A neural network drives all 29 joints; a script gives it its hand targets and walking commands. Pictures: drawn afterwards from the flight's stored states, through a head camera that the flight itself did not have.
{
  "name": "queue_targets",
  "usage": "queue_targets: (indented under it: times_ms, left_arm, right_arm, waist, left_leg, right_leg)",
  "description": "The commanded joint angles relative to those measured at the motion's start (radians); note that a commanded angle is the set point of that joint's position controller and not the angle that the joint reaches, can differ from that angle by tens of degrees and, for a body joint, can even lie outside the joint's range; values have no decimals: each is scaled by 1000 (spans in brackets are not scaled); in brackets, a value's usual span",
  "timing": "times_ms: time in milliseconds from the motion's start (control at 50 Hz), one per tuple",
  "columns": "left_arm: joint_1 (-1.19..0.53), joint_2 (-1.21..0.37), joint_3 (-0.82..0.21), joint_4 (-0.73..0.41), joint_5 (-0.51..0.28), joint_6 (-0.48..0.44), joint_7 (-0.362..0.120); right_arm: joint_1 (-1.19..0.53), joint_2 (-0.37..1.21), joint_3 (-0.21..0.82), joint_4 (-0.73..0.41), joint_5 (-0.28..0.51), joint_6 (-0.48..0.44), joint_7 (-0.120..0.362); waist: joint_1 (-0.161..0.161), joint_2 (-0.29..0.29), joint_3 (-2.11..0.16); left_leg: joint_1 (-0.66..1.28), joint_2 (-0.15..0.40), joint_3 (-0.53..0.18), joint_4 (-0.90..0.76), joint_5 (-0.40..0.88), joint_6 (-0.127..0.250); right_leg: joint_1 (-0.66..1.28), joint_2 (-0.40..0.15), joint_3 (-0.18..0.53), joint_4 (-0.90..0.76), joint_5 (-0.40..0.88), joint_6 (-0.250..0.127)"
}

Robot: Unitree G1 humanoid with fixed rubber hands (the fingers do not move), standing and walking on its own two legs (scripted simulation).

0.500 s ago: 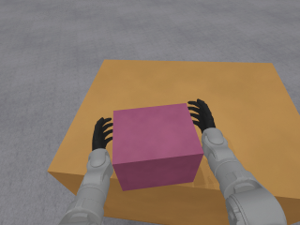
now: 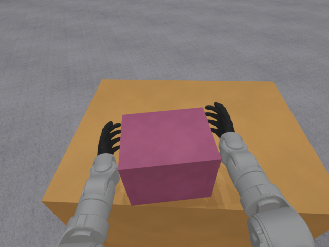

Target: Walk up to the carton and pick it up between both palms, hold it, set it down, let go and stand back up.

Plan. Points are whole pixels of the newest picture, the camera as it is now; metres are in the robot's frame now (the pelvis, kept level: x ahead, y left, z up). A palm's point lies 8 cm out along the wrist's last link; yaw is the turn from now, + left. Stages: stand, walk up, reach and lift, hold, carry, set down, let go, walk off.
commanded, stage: reach and lift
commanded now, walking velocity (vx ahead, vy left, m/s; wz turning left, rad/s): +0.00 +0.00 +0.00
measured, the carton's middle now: (167, 156) +0.36 +0.04 +0.04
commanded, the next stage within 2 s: hold in 1.50 s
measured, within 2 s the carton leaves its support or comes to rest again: neither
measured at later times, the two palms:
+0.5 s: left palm (108, 130) +0.36 +0.18 +0.13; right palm (236, 116) +0.40 -0.12 +0.15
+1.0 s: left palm (110, 123) +0.35 +0.17 +0.16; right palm (247, 115) +0.38 -0.13 +0.18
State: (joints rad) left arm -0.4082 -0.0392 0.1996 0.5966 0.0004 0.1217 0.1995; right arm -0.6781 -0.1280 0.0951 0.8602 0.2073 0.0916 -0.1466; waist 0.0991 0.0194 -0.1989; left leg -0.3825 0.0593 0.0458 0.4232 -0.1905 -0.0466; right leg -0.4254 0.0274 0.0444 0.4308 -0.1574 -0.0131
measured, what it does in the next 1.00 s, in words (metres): stands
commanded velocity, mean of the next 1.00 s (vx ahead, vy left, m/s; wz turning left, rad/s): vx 0.00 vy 0.00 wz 0.00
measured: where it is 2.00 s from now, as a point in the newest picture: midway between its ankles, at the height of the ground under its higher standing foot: outside the picture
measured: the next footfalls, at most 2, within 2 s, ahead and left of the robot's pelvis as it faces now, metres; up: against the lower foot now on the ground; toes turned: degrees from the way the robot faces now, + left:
none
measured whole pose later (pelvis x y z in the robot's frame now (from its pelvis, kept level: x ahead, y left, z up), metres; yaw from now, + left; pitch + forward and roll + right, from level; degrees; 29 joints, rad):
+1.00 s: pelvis -0.01 +0.00 +0.00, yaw +1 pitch -1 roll +1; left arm -0.57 -0.01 0.28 0.42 0.11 0.47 0.10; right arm -0.77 -0.10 -0.03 0.68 0.21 0.37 -0.21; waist 0.00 0.01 -0.09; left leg -0.16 0.04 0.04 0.35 -0.16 -0.03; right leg -0.23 0.01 0.04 0.41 -0.16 0.00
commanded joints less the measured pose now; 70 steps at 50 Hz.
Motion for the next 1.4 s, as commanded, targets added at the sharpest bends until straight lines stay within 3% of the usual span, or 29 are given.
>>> queue_targets:
  times_ms: [0, 20, 60, 80, 100, 120, 160, 180, 220, 260, 300, 340, 460, 500, 540, 580, 660, 760, 840, 880, 940, 1000, 1060, 1080, 1160, 1200, 1280, 1360, 1380]
  left_arm:
    - [-965, -597, -598, -533, -78, -27, -176]
    - [-1027, -617, -595, -532, -73, -19, -170]
    - [-983, -546, -532, -455, -60, 23, -201]
    - [-1038, -580, -560, -518, -62, 21, -199]
    - [-1035, -507, -465, -417, -34, 47, -224]
    - [-1118, -545, -479, -461, -30, 50, -224]
    - [-1177, -509, -425, -413, -28, 63, -244]
    - [-1179, -527, -423, -426, -39, 61, -242]
    - [-1222, -514, -451, -483, -53, 57, -245]
    - [-1224, -529, -437, -446, -17, 76, -229]
    - [-1188, -492, -381, -330, 2, 102, -253]
    - [-1117, -497, -335, -323, 18, 119, -262]
    - [-1125, -493, -357, -376, 33, 144, -273]
    - [-1138, -513, -377, -408, 21, 149, -269]
    - [-1174, -516, -416, -450, 12, 156, -274]
    - [-1103, -544, -461, -526, -15, 163, -263]
    - [-1054, -584, -517, -579, -15, 216, -243]
    - [-932, -547, -471, -542, 18, 293, -249]
    - [-995, -523, -431, -549, 23, 316, -265]
    - [-1058, -490, -377, -487, 37, 321, -277]
    - [-1078, -524, -382, -507, 27, 309, -277]
    - [-1218, -498, -368, -455, 19, 296, -278]
    - [-1239, -487, -352, -469, 33, 290, -279]
    - [-1219, -495, -333, -455, 33, 293, -279]
    - [-1193, -435, -227, -295, 102, 313, -300]
    - [-1190, -423, -232, -330, 101, 304, -305]
    - [-1156, -422, -209, -237, 123, 317, -327]
    - [-1151, -430, -257, -343, 98, 308, -320]
    - [-1171, -458, -302, -418, 71, 301, -316]
  right_arm:
    - [-499, 903, 406, -505, 52, 23, 102]
    - [-591, 854, 352, -499, 33, 24, 114]
    - [-561, 890, 374, -520, 14, 65, 103]
    - [-607, 892, 357, -524, 12, 57, 109]
    - [-577, 882, 332, -453, 5, 87, 95]
    - [-653, 881, 314, -448, -2, 85, 110]
    - [-690, 891, 270, -412, -30, 104, 113]
    - [-672, 928, 282, -403, -22, 106, 119]
    - [-661, 933, 274, -444, -12, 116, 107]
    - [-727, 894, 241, -404, -21, 118, 127]
    - [-700, 857, 183, -337, -47, 133, 116]
    - [-720, 867, 217, -372, -43, 129, 124]
    - [-661, 821, 181, -315, -33, 154, 107]
    - [-719, 817, 183, -365, -15, 144, 107]
    - [-694, 797, 166, -360, -11, 145, 98]
    - [-688, 831, 242, -464, 42, 141, 89]
    - [-749, 818, 299, -600, 113, 144, 81]
    - [-776, 777, 329, -659, 132, 175, 72]
    - [-796, 770, 306, -652, 128, 192, 65]
    - [-835, 766, 264, -586, 91, 209, 69]
    - [-833, 795, 260, -569, 87, 206, 78]
    - [-859, 792, 165, -445, 36, 210, 101]
    - [-808, 805, 125, -374, -4, 211, 120]
    - [-859, 804, 145, -397, 9, 207, 125]
    - [-795, 747, 22, -224, -69, 216, 155]
    - [-810, 765, 30, -249, -77, 201, 163]
    - [-846, 723, 1, -225, -101, 186, 164]
    - [-787, 714, 52, -247, -69, 172, 156]
    - [-847, 739, 95, -342, -40, 152, 151]
  waist:
    - [-77, -22, -503]
    - [-81, 21, -507]
    - [-65, -78, -429]
    - [-87, -43, -462]
    - [-81, -93, -310]
    - [-72, -53, -311]
    - [-71, -76, -321]
    - [-58, -77, -356]
    - [-116, -57, -477]
    - [-91, -33, -465]
    - [-110, -34, -320]
    - [-73, -73, -386]
    - [-135, -47, -391]
    - [-128, -37, -413]
    - [-172, 3, -428]
    - [-156, -7, -484]
    - [-146, 27, -530]
    - [-136, -13, -434]
    - [-133, -28, -412]
    - [-136, -58, -321]
    - [-127, -47, -402]
    - [-148, -27, -337]
    - [-161, -6, -330]
    - [-135, -37, -336]
    - [-143, -36, -200]
    - [-126, -55, -268]
    - [-149, -46, -201]
    - [-157, -24, -302]
    - [-157, -5, -394]
  left_leg:
    - [190, -126, -60, -17, 324, -23]
    - [161, -115, -72, -32, 299, -31]
    - [143, -123, -58, -51, 207, 0]
    - [165, -116, -63, -61, 229, -10]
    - [134, -125, -50, -73, 143, 16]
    - [135, -126, -55, -93, 98, 10]
    - [103, -129, -40, -94, 38, 25]
    - [90, -126, -41, -107, 51, 22]
    - [120, -138, -44, -93, 94, 25]
    - [150, -132, -58, -106, 98, 21]
    - [134, -136, -47, -123, 27, 27]
    - [145, -134, -35, -124, 68, 39]
    - [235, -130, -51, -122, 156, 25]
    - [258, -126, -56, -114, 169, 17]
    - [286, -134, -65, -93, 237, -5]
    - [334, -138, -70, -63, 350, -12]
    - [391, -136, -86, -29, 480, -29]
    - [365, -130, -73, -45, 428, -10]
    - [350, -123, -67, -55, 369, 2]
    - [311, -124, -61, -85, 239, 27]
    - [334, -121, -62, -88, 254, 23]
    - [297, -116, -54, -117, 99, 35]
    - [279, -119, -50, -133, 72, 35]
    - [278, -115, -50, -134, 72, 46]
    - [212, -117, -30, -162, -70, 61]
    - [229, -116, -19, -162, -17, 61]
    - [247, -113, -17, -174, -36, 58]
    - [270, -115, -19, -160, 60, 43]
    - [299, -115, -21, -141, 130, 28]
  right_leg:
    - [525, 40, -9, -84, 321, 42]
    - [489, 40, -15, -74, 266, 31]
    - [523, 16, 11, -98, 210, 50]
    - [502, 25, -11, -80, 214, 46]
    - [528, 1, 22, -109, 161, 58]
    - [482, 8, 2, -107, 84, 51]
    - [453, -10, 23, -115, -14, 53]
    - [495, -5, 17, -101, 8, 44]
    - [539, -12, 20, -98, 93, 60]
    - [488, 10, -4, -100, 43, 45]
    - [497, -9, 7, -130, -4, 46]
    - [541, 4, 1, -118, 38, 45]
    - [586, 9, -23, -119, 220, 51]
    - [557, 19, -41, -106, 221, 48]
    - [583, 20, -40, -103, 308, 42]
    - [625, 33, -42, -82, 462, 51]
    - [618, 54, -52, -74, 507, 46]
    - [629, 50, -43, -85, 524, 62]
    - [584, 38, -43, -91, 458, 61]
    - [529, 24, -40, -118, 323, 68]
    - [521, 33, -47, -114, 304, 59]
    - [416, 23, -53, -143, 77, 47]
    - [405, 17, -56, -141, 39, 40]
    - [412, 22, -56, -140, 20, 45]
    - [364, 12, -47, -168, -171, 28]
    - [403, 7, -55, -156, -94, 38]
    - [399, 5, -80, -169, -91, 43]
    - [485, 14, -75, -149, 75, 43]
    - [521, 23, -83, -135, 144, 40]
